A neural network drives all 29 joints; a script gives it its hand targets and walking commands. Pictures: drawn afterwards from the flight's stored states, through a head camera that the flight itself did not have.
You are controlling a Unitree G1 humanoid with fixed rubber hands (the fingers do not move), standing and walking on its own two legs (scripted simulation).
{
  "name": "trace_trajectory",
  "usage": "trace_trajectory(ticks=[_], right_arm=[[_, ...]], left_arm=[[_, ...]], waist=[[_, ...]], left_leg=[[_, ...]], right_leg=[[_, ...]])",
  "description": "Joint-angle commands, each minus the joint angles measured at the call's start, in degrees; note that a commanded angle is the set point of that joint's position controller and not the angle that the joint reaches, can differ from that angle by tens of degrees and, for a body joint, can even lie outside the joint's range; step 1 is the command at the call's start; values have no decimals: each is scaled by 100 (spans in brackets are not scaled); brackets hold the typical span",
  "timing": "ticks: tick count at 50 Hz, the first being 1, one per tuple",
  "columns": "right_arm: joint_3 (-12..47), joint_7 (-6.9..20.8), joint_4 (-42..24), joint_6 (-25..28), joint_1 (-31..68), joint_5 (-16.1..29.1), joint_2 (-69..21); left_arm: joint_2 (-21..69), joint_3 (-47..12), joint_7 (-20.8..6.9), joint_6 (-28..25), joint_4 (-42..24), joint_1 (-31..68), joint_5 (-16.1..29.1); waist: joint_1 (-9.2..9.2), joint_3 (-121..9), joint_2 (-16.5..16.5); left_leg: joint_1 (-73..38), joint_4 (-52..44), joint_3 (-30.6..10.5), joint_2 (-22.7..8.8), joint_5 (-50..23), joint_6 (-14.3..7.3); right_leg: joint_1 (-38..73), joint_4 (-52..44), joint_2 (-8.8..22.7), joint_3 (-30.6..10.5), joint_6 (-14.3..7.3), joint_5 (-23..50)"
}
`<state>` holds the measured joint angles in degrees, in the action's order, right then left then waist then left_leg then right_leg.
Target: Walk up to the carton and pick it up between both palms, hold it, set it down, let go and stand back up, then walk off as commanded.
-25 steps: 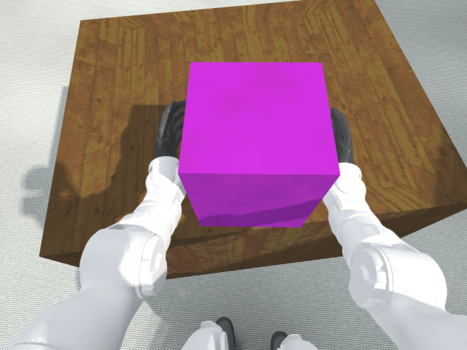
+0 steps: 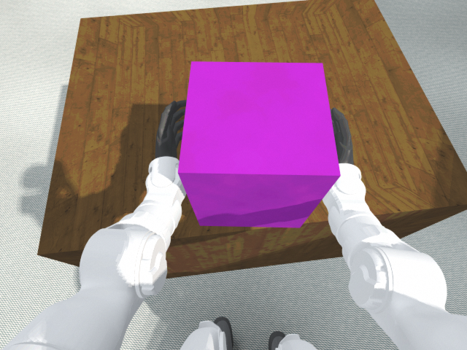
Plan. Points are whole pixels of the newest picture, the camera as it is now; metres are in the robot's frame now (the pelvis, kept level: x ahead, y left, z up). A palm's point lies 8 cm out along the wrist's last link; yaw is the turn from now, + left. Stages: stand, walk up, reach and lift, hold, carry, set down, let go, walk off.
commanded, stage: reach and lift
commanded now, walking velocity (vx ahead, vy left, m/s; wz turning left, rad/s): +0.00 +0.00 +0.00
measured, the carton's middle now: (252, 155) +0.45 +0.00 -0.01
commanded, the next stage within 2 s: none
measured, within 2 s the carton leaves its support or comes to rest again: leaves its support in 1.12 s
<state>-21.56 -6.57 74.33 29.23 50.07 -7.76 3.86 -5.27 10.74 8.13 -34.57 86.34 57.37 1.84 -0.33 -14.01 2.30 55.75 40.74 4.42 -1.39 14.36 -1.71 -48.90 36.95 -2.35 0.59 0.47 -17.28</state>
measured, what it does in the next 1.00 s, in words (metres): stands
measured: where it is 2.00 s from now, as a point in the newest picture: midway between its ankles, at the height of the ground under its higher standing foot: outside the picture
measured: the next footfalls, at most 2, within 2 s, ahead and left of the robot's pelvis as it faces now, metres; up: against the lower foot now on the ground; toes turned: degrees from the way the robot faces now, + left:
none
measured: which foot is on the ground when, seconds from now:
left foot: down 0.00-1.00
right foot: down 0.00-1.00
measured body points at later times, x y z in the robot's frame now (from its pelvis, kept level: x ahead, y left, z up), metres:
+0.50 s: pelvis +0.00 +0.00 +0.00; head +0.12 +0.01 +0.43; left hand +0.44 +0.15 +0.02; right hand +0.43 -0.16 +0.02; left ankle +0.03 +0.07 -0.70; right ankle -0.02 -0.13 -0.70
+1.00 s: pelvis +0.00 +0.00 +0.00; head +0.09 +0.01 +0.44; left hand +0.43 +0.14 +0.02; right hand +0.42 -0.16 +0.01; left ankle +0.03 +0.07 -0.70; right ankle -0.02 -0.13 -0.70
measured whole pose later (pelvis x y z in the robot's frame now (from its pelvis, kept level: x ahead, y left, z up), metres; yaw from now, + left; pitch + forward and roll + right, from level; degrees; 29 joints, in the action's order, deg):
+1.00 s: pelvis +0.00 +0.00 +0.00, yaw +0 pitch +29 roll -3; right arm -18.9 -7.4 78.3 32.6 45.5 -7.8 3.8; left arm -3.3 8.9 8.9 -34.4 83.6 50.0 2.3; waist -0.3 -18.6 2.2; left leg 55.7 40.7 4.4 -1.6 13.8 -1.7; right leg -48.8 36.7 -2.6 0.6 0.5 -16.8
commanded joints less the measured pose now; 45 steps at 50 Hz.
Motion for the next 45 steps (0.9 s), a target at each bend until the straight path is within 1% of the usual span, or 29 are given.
trace_trajectory(ticks=[1,4,6,7,8,11,20,25,34,39,45], right_arm=[[1239,890,209,451,3037,-1511,-3660],[1353,886,97,662,3096,-1489,-3711],[1378,893,129,752,3117,-1512,-3685],[1431,896,109,807,3055,-1503,-3686],[1454,893,149,847,3028,-1511,-3686],[1489,899,241,962,2982,-1528,-3634],[1505,933,348,1206,3031,-1522,-3392],[1548,947,351,1204,3094,-1474,-3322],[1889,956,189,1060,3037,-1221,-3381],[2249,965,-99,906,2990,-1006,-3505],[2713,952,-441,642,2986,-744,-3710]], left_arm=[[3874,-804,-849,-226,10,2495,-1339],[3996,-962,-813,-381,-198,2553,-1294],[4031,-1036,-807,-446,-236,2588,-1267],[4049,-1058,-801,-467,-218,2485,-1270],[4067,-1074,-801,-491,-186,2473,-1266],[4072,-1174,-804,-562,-230,2459,-1243],[4040,-1377,-809,-659,-344,2447,-1178],[4049,-1513,-807,-609,-395,2471,-1077],[4209,-1880,-787,-452,-626,2395,-847],[4356,-2154,-768,-328,-847,2248,-654],[4496,-2537,-734,-147,-1257,2364,-408]], waist=[[-26,-4104,27],[-15,-4388,88],[-42,-4461,106],[-11,-4523,114],[-26,-4539,113],[-8,-4572,111],[41,-4575,112],[33,-4561,96],[20,-4713,130],[19,-4893,121],[-58,-5001,156]], left_leg=[[-4530,384,-368,-286,-3708,631],[-4726,445,-411,-317,-4066,685],[-4786,457,-451,-335,-4182,701],[-4826,460,-458,-341,-4238,712],[-4833,464,-465,-337,-4270,710],[-4879,440,-506,-360,-4282,731],[-4938,283,-587,-366,-3855,770],[-4977,239,-618,-367,-3717,767],[-5222,277,-693,-365,-3919,773],[-5357,350,-740,-366,-4199,759],[-5433,401,-798,-334,-4362,730]], right_leg=[[491,-302,-199,621,-200,2106],[471,-305,-235,673,-197,2315],[414,-328,-247,705,-195,2345],[405,-330,-258,710,-191,2404],[397,-341,-265,722,-188,2415],[344,-369,-278,736,-186,2397],[165,-490,-306,743,-195,2026],[133,-511,-326,733,-188,1903],[206,-501,-386,699,-146,1970],[333,-453,-428,670,-106,2168],[518,-399,-459,619,-72,2370]])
